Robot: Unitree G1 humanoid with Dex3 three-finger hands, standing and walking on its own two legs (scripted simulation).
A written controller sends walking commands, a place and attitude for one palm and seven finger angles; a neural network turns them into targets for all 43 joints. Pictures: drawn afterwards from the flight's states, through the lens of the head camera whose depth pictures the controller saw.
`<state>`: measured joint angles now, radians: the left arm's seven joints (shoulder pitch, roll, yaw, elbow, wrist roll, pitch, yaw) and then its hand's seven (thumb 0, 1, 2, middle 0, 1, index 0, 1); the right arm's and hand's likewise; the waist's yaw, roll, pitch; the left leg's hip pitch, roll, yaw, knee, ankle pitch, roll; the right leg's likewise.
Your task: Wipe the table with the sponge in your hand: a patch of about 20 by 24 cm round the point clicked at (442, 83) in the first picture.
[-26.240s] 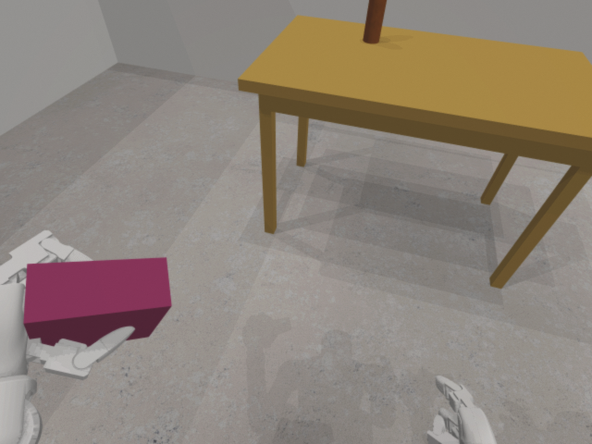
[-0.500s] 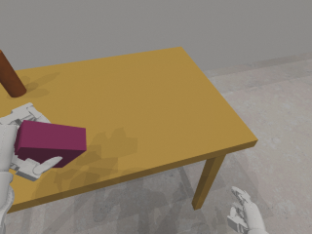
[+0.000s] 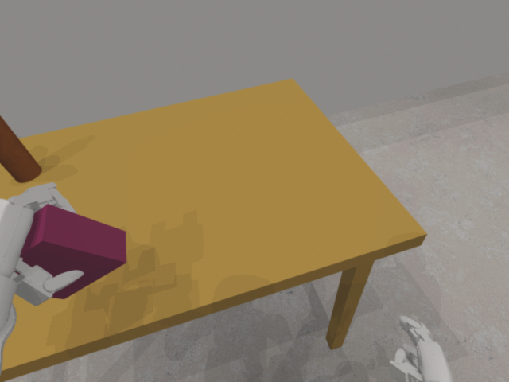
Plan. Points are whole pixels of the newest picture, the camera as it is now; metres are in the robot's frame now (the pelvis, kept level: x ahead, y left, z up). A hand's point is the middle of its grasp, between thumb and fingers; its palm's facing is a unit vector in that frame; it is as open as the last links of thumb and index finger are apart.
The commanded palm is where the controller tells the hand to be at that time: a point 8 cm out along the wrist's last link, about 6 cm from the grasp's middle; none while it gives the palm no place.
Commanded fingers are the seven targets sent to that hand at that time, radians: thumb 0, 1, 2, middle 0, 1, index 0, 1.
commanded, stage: turn the palm down, sponge in hand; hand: left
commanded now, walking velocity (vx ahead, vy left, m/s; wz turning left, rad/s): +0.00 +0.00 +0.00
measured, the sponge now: (69, 260) +0.22 +0.29 +0.13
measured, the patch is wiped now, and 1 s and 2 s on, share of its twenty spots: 0.00 0.00 0.00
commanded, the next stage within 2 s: move the sponge above the wiping area in 1.26 s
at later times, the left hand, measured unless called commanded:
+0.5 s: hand (36, 252) +0.21 +0.31 +0.16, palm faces +0.14 -0.23 -0.96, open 9.2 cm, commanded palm +0.17 +0.31 +0.23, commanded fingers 0.00 0.10 1.30 -1.20 -1.60 -1.20 -1.60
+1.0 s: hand (51, 258) +0.21 +0.29 +0.16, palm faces +0.07 -0.05 -1.00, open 9.2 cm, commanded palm +0.17 +0.30 +0.23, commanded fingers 0.00 0.10 1.30 -1.20 -1.60 -1.20 -1.60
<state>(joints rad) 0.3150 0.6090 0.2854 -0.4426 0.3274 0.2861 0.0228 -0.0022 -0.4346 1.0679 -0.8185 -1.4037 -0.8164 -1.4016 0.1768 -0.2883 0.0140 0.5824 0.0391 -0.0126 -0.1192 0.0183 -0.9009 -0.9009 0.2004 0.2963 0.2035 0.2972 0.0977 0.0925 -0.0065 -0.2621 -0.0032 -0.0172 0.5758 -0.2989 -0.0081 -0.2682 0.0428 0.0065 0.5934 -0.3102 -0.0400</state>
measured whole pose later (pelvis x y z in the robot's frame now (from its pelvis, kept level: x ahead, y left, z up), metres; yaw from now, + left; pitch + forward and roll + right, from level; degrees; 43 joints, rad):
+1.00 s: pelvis -0.02 +0.02 +0.01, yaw +0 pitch -4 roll +1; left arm 0.10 0.59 -0.05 -0.34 0.85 0.42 -0.12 0.00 -0.44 1.07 -0.82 -1.40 -0.82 -1.40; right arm -0.01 -0.26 0.07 0.65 0.02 0.03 -0.08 0.02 -0.90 -0.90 0.20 0.30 0.20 0.30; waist 0.15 0.12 0.03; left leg -0.16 -0.03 0.00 0.43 -0.19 0.02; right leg -0.18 0.01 0.03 0.47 -0.21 -0.02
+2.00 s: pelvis -0.02 +0.02 +0.01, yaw +0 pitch -4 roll +0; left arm 0.00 0.56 0.00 -0.17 0.85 0.45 -0.07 0.00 -0.44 1.07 -0.82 -1.41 -0.82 -1.40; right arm 0.00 -0.26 0.06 0.69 0.04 0.02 -0.08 0.02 -0.90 -0.90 0.20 0.30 0.20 0.30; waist 0.13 0.12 0.02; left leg -0.15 -0.03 0.00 0.40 -0.19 0.02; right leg -0.16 0.02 0.03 0.43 -0.20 -0.02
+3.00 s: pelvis +0.00 +0.02 +0.01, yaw +1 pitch -2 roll +0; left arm -0.06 0.53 -0.07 0.02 0.90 0.29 -0.08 0.00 -0.44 1.07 -0.82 -1.40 -0.82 -1.40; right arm 0.04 -0.27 0.03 0.70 0.04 0.01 -0.11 0.02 -0.90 -0.90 0.20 0.30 0.20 0.30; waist 0.12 0.10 0.02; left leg -0.17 -0.03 -0.03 0.41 -0.20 0.02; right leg -0.17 0.02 0.01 0.41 -0.21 -0.02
